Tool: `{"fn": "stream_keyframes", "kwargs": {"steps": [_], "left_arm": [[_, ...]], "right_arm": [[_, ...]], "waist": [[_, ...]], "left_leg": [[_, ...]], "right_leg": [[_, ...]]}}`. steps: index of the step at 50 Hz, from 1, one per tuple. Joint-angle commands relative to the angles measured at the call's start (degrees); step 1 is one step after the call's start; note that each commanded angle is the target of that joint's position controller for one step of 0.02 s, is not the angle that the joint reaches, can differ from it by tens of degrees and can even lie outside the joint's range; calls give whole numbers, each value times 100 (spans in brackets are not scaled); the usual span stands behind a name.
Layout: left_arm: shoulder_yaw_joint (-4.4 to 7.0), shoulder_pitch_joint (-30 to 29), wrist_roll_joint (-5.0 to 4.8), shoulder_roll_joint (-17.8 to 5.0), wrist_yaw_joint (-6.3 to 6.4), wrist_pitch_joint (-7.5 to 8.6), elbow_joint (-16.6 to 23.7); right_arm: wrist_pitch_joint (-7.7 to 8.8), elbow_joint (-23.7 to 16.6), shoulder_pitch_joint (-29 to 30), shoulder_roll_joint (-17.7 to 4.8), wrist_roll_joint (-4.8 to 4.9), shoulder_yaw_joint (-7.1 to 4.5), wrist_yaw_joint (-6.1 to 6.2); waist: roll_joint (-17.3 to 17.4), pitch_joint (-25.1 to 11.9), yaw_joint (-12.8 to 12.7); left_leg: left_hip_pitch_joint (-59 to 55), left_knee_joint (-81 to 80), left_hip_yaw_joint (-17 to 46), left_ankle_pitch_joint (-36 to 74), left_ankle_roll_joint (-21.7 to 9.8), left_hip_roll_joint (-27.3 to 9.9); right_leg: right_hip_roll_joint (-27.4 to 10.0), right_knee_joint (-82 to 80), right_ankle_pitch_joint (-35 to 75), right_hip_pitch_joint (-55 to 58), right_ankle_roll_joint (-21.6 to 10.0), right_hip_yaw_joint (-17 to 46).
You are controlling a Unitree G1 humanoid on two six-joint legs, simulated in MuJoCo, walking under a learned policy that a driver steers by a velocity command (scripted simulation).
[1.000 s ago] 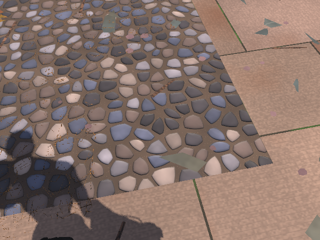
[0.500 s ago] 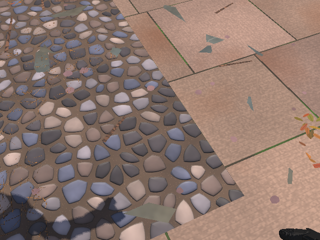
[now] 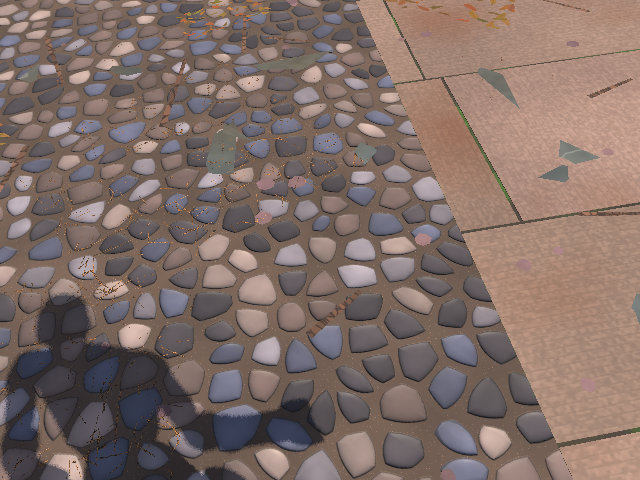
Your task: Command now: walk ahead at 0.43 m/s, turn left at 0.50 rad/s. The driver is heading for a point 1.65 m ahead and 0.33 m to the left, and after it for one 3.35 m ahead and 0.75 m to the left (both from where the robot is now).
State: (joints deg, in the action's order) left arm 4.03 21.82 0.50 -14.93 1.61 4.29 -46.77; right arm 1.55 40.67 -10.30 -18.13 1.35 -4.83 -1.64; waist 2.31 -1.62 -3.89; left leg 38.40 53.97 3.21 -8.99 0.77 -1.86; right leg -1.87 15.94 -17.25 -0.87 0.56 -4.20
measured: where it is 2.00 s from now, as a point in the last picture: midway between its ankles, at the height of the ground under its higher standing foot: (230, 260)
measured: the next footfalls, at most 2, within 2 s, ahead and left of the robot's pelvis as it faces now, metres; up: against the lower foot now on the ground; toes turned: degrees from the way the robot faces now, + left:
left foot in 0.18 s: +0.24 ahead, +0.17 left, +0.00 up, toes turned +10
right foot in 0.66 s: +0.58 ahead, +0.04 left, +0.00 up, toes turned +21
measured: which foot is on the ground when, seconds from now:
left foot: up 0.00-0.16, down 0.18-0.70, up 0.72-1.00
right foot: down 0.00-0.18, up 0.20-0.64, down 0.66-1.00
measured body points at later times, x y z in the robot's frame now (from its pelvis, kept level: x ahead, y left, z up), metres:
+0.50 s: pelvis +0.26 +0.09 +0.00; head +0.28 +0.10 +0.45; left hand +0.37 +0.40 -0.08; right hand +0.41 -0.16 -0.11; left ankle +0.21 +0.16 -0.74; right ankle +0.47 -0.04 -0.68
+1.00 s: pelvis +0.54 +0.13 +0.00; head +0.57 +0.13 +0.45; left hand +0.47 +0.39 -0.11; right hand +0.81 -0.04 -0.09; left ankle +0.63 +0.34 -0.68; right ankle +0.54 +0.02 -0.74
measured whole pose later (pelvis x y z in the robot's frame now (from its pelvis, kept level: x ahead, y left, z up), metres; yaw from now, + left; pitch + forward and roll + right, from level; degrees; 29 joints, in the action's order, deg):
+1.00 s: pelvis +0.54 +0.13 +0.00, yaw +21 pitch +2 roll -1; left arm 2.3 21.8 -0.4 -15.0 -0.8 5.0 -46.2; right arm 3.4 39.8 -8.7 -16.2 0.2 -2.6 -0.7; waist 2.7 0.8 -4.0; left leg 38.4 44.3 3.0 -2.5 0.6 -5.8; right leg 3.2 14.6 -11.3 -5.0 -3.1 -1.5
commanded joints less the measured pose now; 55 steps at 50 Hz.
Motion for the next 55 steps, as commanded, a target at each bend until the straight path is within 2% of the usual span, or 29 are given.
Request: {"fn": "stream_keyframes", "kwargs": {"steps": [1, 4, 6, 7, 8, 9, 10, 11, 12, 13, 14, 15, 16, 20, 25, 27, 30, 32, 33, 34, 35, 36, 37, 38, 39, 41, 44, 50, 55], "left_arm": [[200, -130, -29, -935, -27, 68, 303], [255, 31, -119, -1144, -61, 32, 206], [286, 24, -175, -1253, -77, -8, 166], [309, 2, -190, -1334, -66, -29, 163], [321, -32, -203, -1391, -45, -57, 164], [284, 32, -195, -1326, -17, -48, 188], [175, 62, -32, -1071, -11, 15, 342], [-86, 507, 64, -305, -87, 185, 718], [42, -316, -163, -915, -131, 354, 750], [75, -726, -311, -1044, -143, 421, 919], [40, -758, -206, -971, -92, 458, 904], [76, -700, -61, -982, -55, 444, 856], [105, -539, -30, -993, -63, 371, 833], [44, -668, 80, -747, -71, 160, 904], [-135, -1800, 18, -434, -206, 257, 1116], [-115, -2057, -68, -542, -271, 291, 1197], [-35, -2135, -74, -766, -328, 320, 1294], [22, -1808, -72, -853, -324, 335, 1258], [115, -1255, -41, -1001, -293, 348, 1121], [195, -381, 35, -1267, -256, 362, 1030], [352, 346, 78, -1774, -255, 303, 824], [259, 605, -77, -1349, -317, 264, 697], [147, 228, -121, -1017, -297, 237, 743], [90, -176, -63, -913, -274, 186, 822], [35, -434, -27, -796, -279, 163, 826], [-21, -675, 18, -654, -284, 194, 831], [21, -608, -46, -804, -271, 242, 705], [74, -188, -136, -1030, -200, 133, 391], [115, 188, -188, -1134, -173, -13, 114]], "right_arm": [[103, -786, 1077, 51, 13, 126, -132], [100, -982, 1328, 6, 25, 150, -228], [90, -1062, 1271, -130, 25, 99, -264], [79, -1049, 1052, -257, 4, 33, -262], [62, -910, 425, -448, -1, -85, -242], [25, -654, -526, -765, 17, -272, -168], [-57, -483, -1423, -1232, 41, -438, -16], [13, -561, -1224, -1780, 24, -432, -15], [73, -592, -1431, -1223, -6, -298, -29], [139, -481, -1215, -979, -40, -216, -34], [173, -528, -840, -852, -21, -164, -25], [180, -605, -442, -716, -67, -122, -18], [188, -712, -193, -606, -146, -79, -2], [255, -604, -131, -634, -93, -95, 90], [230, -294, -650, -669, -24, -94, 183], [226, -150, -905, -718, 5, -96, 175], [186, -24, -1078, -738, -7, -99, 174], [133, 0, -1027, -758, -27, -109, 172], [120, -18, -995, -645, -45, -64, 166], [119, -126, -967, -422, -114, 39, 165], [205, -148, -1797, -9, -16, 171, 163], [259, -132, -1650, -234, 21, 163, 157], [269, -234, -998, -678, 84, 41, 146], [270, -357, -551, -650, 42, 61, 149], [273, -424, -338, -567, -48, 66, 139], [229, -339, -538, -393, -72, 59, 127], [185, -318, -475, -196, -106, 109, 137], [298, -521, 639, 20, -96, 210, 59], [369, -756, 1243, -85, -26, 183, -84]], "waist": [[-859, 770, -192], [-845, 873, -232], [-914, 796, -65], [-1004, 565, 125], [-999, 138, 525], [-855, -425, 1006], [-91, -1013, 1366], [1347, -1931, 678], [554, -2036, 1216], [505, -1113, 1146], [12, -650, 873], [-65, -360, 596], [45, -264, 358], [36, 68, 196], [135, 227, 721], [185, 281, 837], [272, 318, 795], [405, 248, 569], [322, -88, 280], [8, -904, -113], [-1509, -1885, -6], [-1797, -1854, -135], [-1125, -898, -205], [-677, -400, -88], [-535, 36, 53], [-780, 159, 337], [-727, 196, 403], [-591, 378, 16], [-642, 560, -98]], "left_leg": [[554, -700, -282, 514, 53, -192], [100, -1315, -594, 332, -147, -133], [-316, -1569, -801, -44, -387, 44], [-800, -1631, -967, -237, -526, 254], [-1710, -1829, -1124, -183, -698, 526], [-3211, -2018, -1068, 91, -926, 742], [-5016, -2074, 403, 8, -1301, -163], [-6303, -3105, 4016, -1566, -2392, -1695], [-6189, -3722, 4336, -1949, -2220, -1711], [-5532, -3744, 3476, -1435, -1982, -1536], [-4608, -3729, 2820, -808, -1835, -1277], [-3785, -3773, 2306, -198, -1737, -1047], [-3228, -3922, 2018, 160, -1722, -884], [-2198, -4233, 1397, 914, -1821, -642], [-2054, -4145, 878, 555, -1424, -348], [-2375, -4019, 1077, 346, -1400, -538], [-3094, -3610, 1456, 490, -1281, -864], [-3354, -3207, 1524, 1264, -1147, -888], [-3342, -2517, 1325, 2091, -1010, -598], [-2759, -1114, 1004, 1736, -792, -255], [-719, 1128, 372, -322, -292, 625], [274, 1833, 651, -2333, -244, 671], [728, 2164, 680, -1953, -290, 330], [692, 2032, 397, -1498, -308, 53], [598, 1629, 289, -1172, -292, -132], [27, 1132, 231, -783, -242, -368], [44, 543, 74, -368, -100, -435], [-273, -1596, -192, 1274, 21, -287], [-287, -2324, -199, 1014, -190, -136]], "right_leg": [[-1188, -732, 1292, -157, -820, 355], [-1331, -632, 1548, -109, -772, 68], [-1439, -254, 2819, 79, -690, -132], [-1440, 228, 4120, 151, -617, -305], [-1357, 1109, 5219, 83, -508, -531], [-1177, 2320, 5415, -496, -339, -703], [-960, 4190, 3150, -2074, -66, -675], [192, 6055, -1680, -4008, 208, 151], [54, 6500, -1415, -4486, 109, 1075], [-154, 6385, -885, -4888, -10, 939], [-392, 5946, -418, -4621, -64, 915], [-535, 5497, -159, -4200, -39, 915], [-638, 5318, 0, -3795, -30, 970], [-542, 4365, 504, -3524, 270, 766], [-160, 2113, 2510, -2916, 311, 573], [-111, 1763, 2581, -2877, 228, 648], [-74, 1392, 1966, -2946, -22, 725], [46, 1197, 1450, -2499, -234, 553], [119, 1056, 1462, -1691, -418, 446], [-571, 1291, 1676, -247, -794, 1099], [-1815, 1025, 562, 2003, -1769, 3495], [-2072, 150, -893, 2160, -1840, 4897], [-1921, 29, -1422, 1452, -1547, 4255], [-1697, -40, -1032, 693, -1382, 3566], [-1466, -215, -486, -5, -1383, 3061], [-1119, -483, 289, -684, -1296, 2427], [-1039, -719, 1213, -875, -1423, 1828], [-816, -778, 1824, -711, -1215, 975], [-1188, -464, 1977, 26, -1115, 1100]]}}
